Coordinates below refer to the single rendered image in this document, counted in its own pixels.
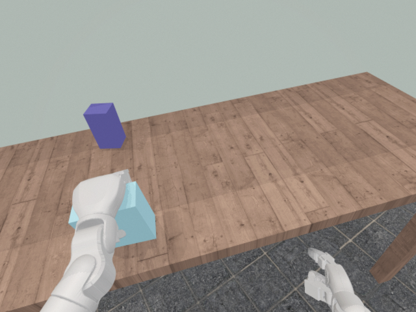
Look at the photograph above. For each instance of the table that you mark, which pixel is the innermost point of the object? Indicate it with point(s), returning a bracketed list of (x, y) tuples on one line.
[(221, 179)]

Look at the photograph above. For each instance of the robot right forearm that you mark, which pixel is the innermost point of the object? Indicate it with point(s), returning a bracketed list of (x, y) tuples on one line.
[(344, 301)]

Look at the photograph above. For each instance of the robot right hand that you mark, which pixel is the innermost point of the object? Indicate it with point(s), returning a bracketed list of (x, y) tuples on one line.
[(323, 287)]

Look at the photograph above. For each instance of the robot left hand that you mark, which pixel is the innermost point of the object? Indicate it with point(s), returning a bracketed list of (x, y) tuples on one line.
[(103, 194)]

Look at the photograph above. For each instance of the sponge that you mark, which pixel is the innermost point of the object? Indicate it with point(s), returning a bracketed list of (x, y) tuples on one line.
[(134, 216)]

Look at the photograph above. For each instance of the robot left forearm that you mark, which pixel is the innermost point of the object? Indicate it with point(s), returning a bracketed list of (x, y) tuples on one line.
[(90, 273)]

